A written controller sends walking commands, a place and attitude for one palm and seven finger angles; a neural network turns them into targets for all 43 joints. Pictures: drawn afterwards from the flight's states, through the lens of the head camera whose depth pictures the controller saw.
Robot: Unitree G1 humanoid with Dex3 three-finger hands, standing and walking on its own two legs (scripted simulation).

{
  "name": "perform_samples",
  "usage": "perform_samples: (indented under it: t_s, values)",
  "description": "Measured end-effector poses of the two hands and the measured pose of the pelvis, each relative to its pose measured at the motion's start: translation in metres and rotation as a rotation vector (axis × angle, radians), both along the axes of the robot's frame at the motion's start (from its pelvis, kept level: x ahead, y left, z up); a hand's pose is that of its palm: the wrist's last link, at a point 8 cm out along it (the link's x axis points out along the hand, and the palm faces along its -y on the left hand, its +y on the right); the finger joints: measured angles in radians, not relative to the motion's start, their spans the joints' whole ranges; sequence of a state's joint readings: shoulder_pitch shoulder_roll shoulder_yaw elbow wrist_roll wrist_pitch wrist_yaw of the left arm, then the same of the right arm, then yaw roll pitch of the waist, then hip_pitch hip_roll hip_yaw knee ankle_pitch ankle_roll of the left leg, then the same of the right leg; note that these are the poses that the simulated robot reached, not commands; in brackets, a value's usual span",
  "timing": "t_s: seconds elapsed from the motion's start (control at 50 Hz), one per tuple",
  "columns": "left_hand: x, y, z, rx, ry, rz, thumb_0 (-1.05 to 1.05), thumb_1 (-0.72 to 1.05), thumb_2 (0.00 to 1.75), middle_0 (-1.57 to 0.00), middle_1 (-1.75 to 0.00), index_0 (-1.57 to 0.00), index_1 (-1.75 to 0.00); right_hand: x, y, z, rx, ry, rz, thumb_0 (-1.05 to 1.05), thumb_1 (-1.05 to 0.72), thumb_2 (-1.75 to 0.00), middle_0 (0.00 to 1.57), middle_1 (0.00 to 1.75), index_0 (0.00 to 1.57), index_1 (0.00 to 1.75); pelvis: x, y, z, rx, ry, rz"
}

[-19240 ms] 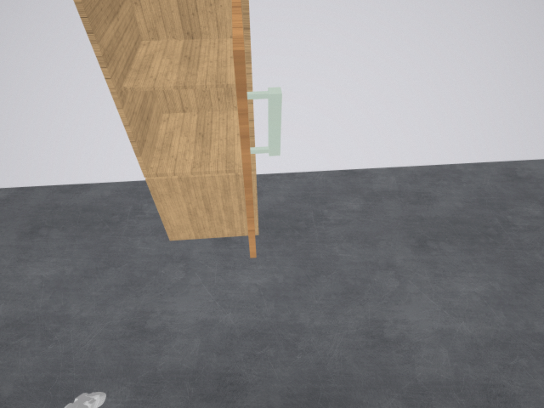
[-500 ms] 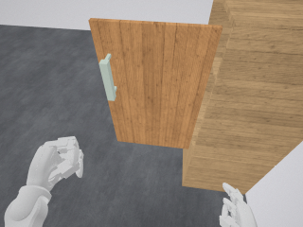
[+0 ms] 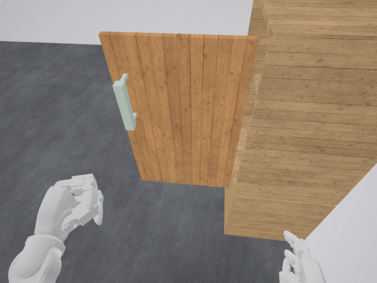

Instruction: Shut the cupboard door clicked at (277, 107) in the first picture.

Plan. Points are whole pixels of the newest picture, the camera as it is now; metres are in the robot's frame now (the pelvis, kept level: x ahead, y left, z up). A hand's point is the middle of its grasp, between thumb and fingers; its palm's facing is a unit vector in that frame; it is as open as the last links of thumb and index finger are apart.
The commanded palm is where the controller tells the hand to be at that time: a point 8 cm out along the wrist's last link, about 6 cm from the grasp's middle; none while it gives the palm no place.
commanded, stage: bring the fist close to the handle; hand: left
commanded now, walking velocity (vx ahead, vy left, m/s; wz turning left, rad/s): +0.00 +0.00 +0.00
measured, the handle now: (127, 102) +0.53 +0.21 +0.10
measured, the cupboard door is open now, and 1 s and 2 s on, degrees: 90 90 87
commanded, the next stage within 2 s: push the door shut along its arc in 1.42 s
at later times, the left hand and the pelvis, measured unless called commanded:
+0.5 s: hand (112, 162) +0.33 +0.19 +0.10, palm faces -0.01 -1.00 -0.04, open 3.1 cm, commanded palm +0.31 +0.24 +0.11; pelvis +0.01 +0.00 +0.00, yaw -1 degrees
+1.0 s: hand (127, 130) +0.42 +0.18 +0.11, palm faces -0.01 -1.00 -0.03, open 3.1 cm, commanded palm +0.41 +0.23 +0.11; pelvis +0.01 +0.01 +0.00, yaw -1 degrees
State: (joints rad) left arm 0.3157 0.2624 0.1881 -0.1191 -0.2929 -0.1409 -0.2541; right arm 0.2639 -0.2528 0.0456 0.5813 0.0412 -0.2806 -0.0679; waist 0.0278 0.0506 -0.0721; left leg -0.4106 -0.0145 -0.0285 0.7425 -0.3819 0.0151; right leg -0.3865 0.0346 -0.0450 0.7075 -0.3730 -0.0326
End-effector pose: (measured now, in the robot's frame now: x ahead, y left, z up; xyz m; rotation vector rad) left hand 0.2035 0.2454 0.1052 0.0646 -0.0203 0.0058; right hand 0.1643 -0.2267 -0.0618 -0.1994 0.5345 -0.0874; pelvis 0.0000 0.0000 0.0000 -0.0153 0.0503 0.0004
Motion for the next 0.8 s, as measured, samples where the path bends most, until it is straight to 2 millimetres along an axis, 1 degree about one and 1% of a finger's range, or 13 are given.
perform_samples:
  t_s: [0.08,0.12,0.16,0.24,0.32,0.4,0.56,0.8]
  values:
    - [0.002,-0.002,0.002,0.008,-0.006,-0.001,0.02,0.9,0.9,-1.3,-1.5,-1.3,-1.5,0.003,0.0,0.0,0.003,-0.009,0.002,0.02,-0.9,-0.9,0.21,0.3,0.2,0.3,0.0,-0.001,0.0,0.0,-0.001,0.002]
    - [0.008,-0.002,0.001,0.011,-0.011,-0.001,0.01,0.9,0.9,-1.3,-1.5,-1.3,-1.5,0.003,0.0,-0.002,0.0,-0.001,0.005,0.02,-0.9,-0.9,0.21,0.3,0.2,0.3,0.0,-0.002,0.0,0.001,0.0,0.006]
    - [0.018,0.0,0.0,0.01,-0.012,0.002,0.01,0.9,0.9,-1.3,-1.5,-1.3,-1.5,0.003,-0.001,-0.004,-0.003,0.013,0.005,0.01,-0.9,-0.9,0.21,0.3,0.2,0.3,-0.001,-0.002,0.0,0.0,0.001,0.008]
    - [0.043,0.003,0.001,0.007,-0.005,-0.003,0.01,0.89,0.9,-1.3,-1.5,-1.3,-1.5,0.001,-0.002,-0.008,-0.006,0.044,-0.006,0.01,-0.9,-0.9,0.21,0.3,0.2,0.3,-0.001,-0.002,0.0,0.002,0.007,0.007]
    - [0.069,0.002,0.003,-0.006,-0.002,-0.02,0.02,0.9,0.9,-1.3,-1.5,-1.3,-1.5,-0.003,-0.004,-0.01,-0.004,0.065,-0.028,0.02,-0.9,-0.9,0.21,0.3,0.2,0.3,0.003,-0.002,0.002,0.005,0.017,-0.002]
    - [0.089,0.001,0.002,-0.017,0.011,-0.027,0.01,0.9,0.9,-1.3,-1.5,-1.3,-1.5,-0.008,-0.008,-0.011,-0.005,0.089,-0.051,0.02,-0.9,-0.9,0.21,0.3,0.2,0.3,0.008,0.0,0.003,0.009,0.026,-0.012]
    - [0.113,0.003,0.0,-0.023,0.013,-0.013,0.01,0.9,0.9,-1.3,-1.5,-1.29,-1.5,-0.017,-0.012,-0.015,-0.015,0.151,-0.08,0.01,-0.9,-0.9,0.21,0.3,0.2,0.3,0.013,0.004,0.004,0.009,0.039,-0.02]
    - [0.154,0.001,0.003,-0.031,0.011,-0.011,0.02,0.9,0.9,-1.3,-1.5,-1.3,-1.5,-0.032,-0.01,-0.022,-0.011,0.237,-0.109,0.01,-0.9,-0.9,0.21,0.3,0.2,0.3,0.012,0.008,0.005,0.007,0.053,-0.026]
